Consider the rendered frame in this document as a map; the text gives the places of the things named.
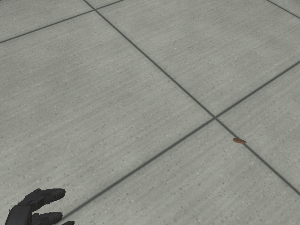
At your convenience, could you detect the robot left hand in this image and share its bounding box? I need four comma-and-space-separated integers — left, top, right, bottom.
5, 188, 75, 225

